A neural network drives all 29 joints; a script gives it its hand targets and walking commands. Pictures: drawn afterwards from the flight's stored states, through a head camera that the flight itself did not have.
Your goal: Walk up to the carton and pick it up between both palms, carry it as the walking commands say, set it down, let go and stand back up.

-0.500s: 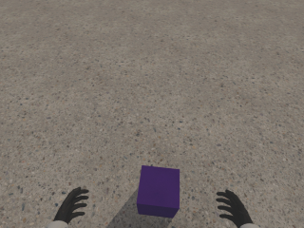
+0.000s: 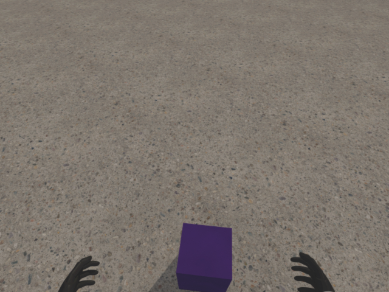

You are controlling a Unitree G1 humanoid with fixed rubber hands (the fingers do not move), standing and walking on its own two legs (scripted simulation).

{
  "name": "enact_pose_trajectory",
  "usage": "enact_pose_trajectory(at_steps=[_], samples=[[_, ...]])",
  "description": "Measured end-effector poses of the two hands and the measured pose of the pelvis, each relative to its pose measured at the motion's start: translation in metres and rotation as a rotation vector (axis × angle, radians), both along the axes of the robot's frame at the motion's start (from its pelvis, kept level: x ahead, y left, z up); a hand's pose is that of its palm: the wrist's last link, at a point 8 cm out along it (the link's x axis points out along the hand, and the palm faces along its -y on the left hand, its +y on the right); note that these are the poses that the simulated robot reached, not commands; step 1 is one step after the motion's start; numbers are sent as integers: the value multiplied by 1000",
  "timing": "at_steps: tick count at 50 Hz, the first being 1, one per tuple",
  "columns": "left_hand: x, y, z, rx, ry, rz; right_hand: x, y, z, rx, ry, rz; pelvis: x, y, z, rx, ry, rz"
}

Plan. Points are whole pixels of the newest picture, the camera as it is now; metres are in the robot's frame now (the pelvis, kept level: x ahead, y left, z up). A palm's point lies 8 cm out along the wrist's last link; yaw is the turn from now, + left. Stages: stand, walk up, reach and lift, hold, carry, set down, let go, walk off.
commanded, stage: stand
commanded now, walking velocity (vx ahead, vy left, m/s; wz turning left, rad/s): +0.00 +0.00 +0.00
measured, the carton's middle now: (204, 259) +0.37 -0.05 -0.63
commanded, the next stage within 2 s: none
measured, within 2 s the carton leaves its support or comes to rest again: neither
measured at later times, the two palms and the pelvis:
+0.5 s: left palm out of the picture +0.12 +0.28 -0.09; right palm out of the picture +0.13 -0.30 -0.09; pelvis +0.01 -0.01 +0.00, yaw +1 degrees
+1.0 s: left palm out of the picture +0.08 +0.30 -0.09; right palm out of the picture +0.09 -0.31 -0.10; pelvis -0.01 -0.01 +0.01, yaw +1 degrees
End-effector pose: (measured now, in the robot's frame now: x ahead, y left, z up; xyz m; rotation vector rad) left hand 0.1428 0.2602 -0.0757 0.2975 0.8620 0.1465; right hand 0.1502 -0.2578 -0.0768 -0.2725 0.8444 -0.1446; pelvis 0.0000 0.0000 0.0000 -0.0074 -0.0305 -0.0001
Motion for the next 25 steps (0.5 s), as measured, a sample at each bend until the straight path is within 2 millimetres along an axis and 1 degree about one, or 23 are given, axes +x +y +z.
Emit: enact_pose_trajectory(at_steps=[4, 8, 16, 25], samples=[[-11, 20, -1, 54, 41, 33, -3, -18, -4, -39, 24, -2, 3, -1, 0, 1, 16, 4], [-18, 29, -1, 82, 70, 54, -5, -27, -8, -60, 48, -1, 6, -3, 0, 2, 22, 8], [-22, 27, -6, 83, 102, 63, -10, -33, -13, -68, 90, 3, 9, -7, 2, 2, 20, 14], [-27, 24, -10, 74, 126, 67, -21, -40, -16, -77, 129, 2, 8, -10, 4, 3, 12, 17]])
